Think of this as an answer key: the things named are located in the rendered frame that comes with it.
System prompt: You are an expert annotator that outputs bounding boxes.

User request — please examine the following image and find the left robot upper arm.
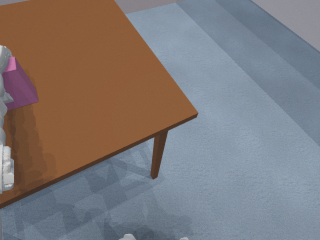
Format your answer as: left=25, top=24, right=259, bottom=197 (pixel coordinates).
left=0, top=144, right=14, bottom=240

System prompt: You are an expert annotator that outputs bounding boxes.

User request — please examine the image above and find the table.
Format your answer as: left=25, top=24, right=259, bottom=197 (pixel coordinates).
left=0, top=0, right=198, bottom=209

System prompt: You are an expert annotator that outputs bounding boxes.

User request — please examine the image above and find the robot left shin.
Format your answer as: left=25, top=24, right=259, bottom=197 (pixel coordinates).
left=123, top=234, right=135, bottom=239

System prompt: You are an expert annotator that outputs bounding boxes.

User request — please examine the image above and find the sponge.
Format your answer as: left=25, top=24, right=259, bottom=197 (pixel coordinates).
left=2, top=56, right=39, bottom=110

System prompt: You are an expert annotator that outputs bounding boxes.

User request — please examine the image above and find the robot left hand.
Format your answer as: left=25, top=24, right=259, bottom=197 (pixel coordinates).
left=0, top=45, right=14, bottom=104

